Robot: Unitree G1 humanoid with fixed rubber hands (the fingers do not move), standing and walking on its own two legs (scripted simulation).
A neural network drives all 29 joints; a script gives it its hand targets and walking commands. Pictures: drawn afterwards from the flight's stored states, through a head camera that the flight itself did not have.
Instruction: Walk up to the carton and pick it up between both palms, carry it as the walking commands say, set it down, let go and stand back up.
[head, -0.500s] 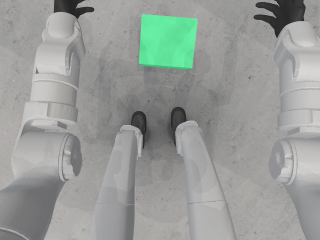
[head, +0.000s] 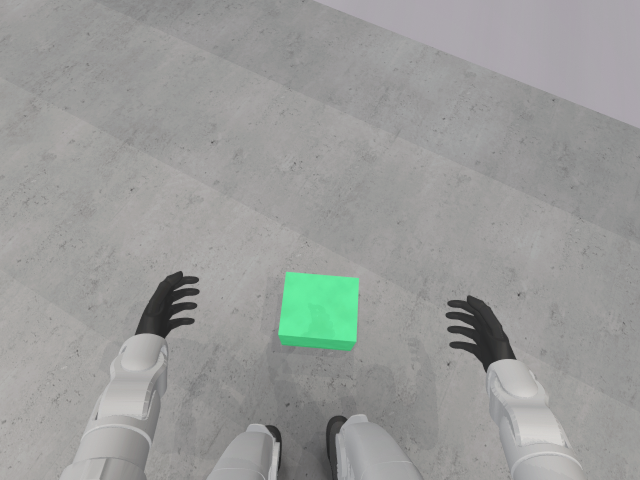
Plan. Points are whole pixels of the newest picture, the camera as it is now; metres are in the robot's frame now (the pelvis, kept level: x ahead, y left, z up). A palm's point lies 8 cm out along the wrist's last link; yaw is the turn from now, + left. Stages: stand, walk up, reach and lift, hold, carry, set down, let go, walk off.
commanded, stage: let go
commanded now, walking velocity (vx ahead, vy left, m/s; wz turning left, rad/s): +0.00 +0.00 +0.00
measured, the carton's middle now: (319, 312) +0.46 -0.02 -0.67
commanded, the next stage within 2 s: stand in 0.66 s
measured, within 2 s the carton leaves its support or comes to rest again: neither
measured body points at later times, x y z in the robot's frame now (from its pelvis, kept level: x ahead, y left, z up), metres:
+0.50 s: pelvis +0.01 +0.02 +0.02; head +0.02 +0.01 +0.47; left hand +0.17 +0.25 -0.05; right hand +0.18 -0.21 -0.06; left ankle +0.02 +0.13 -0.71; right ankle +0.04 -0.08 -0.71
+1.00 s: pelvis +0.08 +0.03 +0.02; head -0.02 +0.03 +0.45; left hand +0.17 +0.27 -0.10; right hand +0.16 -0.24 -0.09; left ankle +0.02 +0.13 -0.71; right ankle +0.04 -0.08 -0.71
